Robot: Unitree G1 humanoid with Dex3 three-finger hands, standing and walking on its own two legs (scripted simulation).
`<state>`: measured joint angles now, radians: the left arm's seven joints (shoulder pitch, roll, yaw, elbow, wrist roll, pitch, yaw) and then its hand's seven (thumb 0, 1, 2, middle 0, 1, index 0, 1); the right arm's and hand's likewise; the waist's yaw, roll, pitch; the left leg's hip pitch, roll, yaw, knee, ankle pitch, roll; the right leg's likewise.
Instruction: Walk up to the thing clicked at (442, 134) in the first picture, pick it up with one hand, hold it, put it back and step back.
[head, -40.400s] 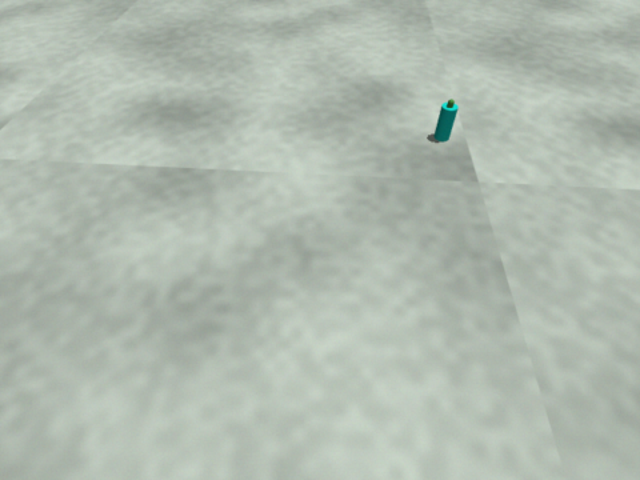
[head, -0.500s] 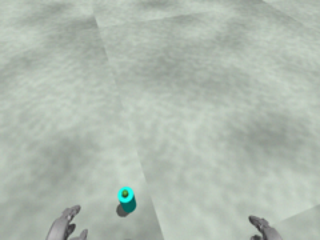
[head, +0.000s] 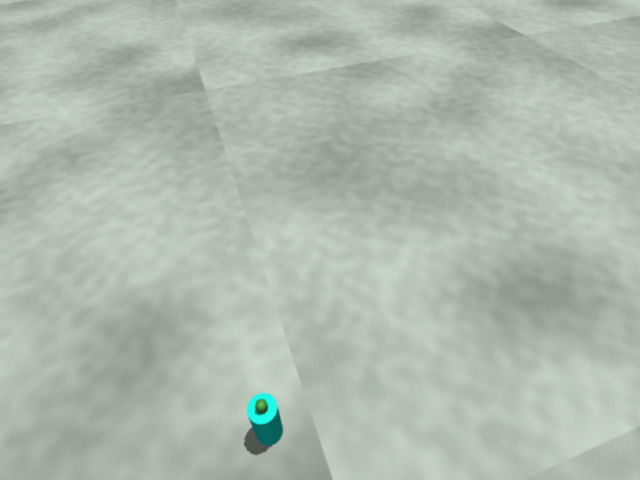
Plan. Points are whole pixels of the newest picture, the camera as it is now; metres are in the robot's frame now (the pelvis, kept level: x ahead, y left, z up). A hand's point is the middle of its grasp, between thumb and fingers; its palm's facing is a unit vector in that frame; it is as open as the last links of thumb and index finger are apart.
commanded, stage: stand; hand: left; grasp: from the side
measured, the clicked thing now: (265, 418) +0.42 +0.18 -0.66
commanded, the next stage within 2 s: step back in 1.54 s
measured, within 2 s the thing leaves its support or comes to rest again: neither
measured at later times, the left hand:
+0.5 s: hand out of the picture +0.06 +0.24 -0.16, palm faces -0.02 -0.94 -0.34, open 7.4 cm
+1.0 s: hand out of the picture +0.09 +0.23 -0.15, palm faces -0.03 -0.94 -0.34, open 7.4 cm
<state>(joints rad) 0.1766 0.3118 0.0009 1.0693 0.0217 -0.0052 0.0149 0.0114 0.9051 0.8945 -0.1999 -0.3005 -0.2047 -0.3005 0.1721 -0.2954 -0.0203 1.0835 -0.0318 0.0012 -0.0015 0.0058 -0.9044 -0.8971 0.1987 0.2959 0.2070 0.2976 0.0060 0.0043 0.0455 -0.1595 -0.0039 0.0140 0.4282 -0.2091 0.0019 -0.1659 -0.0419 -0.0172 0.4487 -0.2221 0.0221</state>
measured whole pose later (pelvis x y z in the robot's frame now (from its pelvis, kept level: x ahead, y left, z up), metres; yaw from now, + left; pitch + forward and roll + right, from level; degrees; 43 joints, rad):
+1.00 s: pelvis +0.01 -0.01 +0.01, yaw -1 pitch -3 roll +0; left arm 0.10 0.33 0.00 1.16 0.01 -0.02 0.01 0.01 0.91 0.89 -0.20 -0.30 -0.20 -0.30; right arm 0.11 -0.33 -0.01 1.16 -0.02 0.00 0.00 0.00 -0.91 -0.90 0.20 0.30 0.21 0.30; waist -0.01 0.01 0.04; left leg -0.09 0.02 0.02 0.31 -0.17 -0.02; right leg -0.11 -0.02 -0.01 0.33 -0.18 0.01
